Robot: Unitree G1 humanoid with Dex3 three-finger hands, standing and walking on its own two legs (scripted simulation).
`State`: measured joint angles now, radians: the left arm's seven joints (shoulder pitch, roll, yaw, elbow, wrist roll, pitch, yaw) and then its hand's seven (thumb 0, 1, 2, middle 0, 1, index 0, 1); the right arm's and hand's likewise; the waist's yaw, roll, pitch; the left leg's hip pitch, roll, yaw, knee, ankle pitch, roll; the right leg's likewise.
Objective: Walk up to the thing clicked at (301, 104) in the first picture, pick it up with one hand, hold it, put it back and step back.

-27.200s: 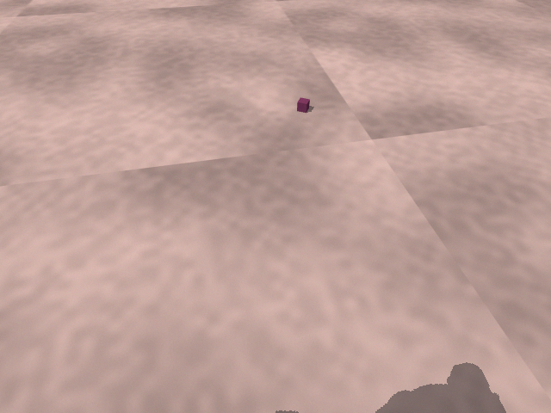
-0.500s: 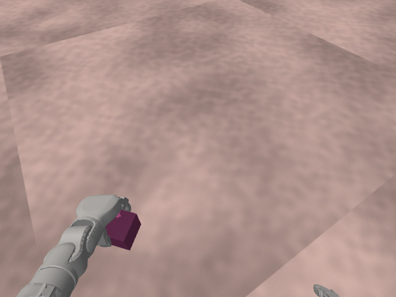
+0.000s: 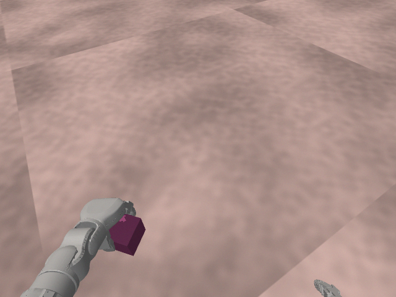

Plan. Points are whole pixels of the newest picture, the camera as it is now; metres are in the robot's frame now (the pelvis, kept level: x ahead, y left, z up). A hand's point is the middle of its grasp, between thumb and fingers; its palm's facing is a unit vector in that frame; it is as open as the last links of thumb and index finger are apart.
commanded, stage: hold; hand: left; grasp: from above
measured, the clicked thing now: (124, 233) +0.31 +0.20 -0.09
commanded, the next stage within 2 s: crouch in 1.14 s
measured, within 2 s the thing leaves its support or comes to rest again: neither
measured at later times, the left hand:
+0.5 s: hand (108, 235) +0.28 +0.21 -0.03, palm faces -0.47 -0.04 -0.88, open 9.3 cm
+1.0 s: hand (105, 230) +0.29 +0.22 -0.03, palm faces -0.47 -0.03 -0.88, open 9.3 cm
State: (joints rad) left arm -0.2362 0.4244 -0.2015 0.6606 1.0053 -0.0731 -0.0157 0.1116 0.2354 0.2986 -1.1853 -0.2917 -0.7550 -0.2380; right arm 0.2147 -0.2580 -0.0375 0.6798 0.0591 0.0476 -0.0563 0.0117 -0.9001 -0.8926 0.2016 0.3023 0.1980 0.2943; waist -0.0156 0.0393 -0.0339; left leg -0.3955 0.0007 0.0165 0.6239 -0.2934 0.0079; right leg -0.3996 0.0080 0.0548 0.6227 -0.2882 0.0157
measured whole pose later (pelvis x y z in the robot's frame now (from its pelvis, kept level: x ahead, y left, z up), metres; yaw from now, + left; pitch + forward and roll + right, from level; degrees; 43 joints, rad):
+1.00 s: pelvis +0.00 +0.00 +0.01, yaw +0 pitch +1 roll +0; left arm -0.23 0.44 -0.21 0.60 0.99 -0.10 -0.06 0.10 0.23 0.31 -1.16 -0.32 -0.76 -0.26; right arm 0.17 -0.25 -0.02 0.68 0.07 0.07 -0.08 0.01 -0.90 -0.89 0.20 0.30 0.20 0.29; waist 0.01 0.04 0.01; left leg -0.28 0.00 0.01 0.50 -0.24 0.01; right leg -0.29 0.00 0.05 0.50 -0.24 0.02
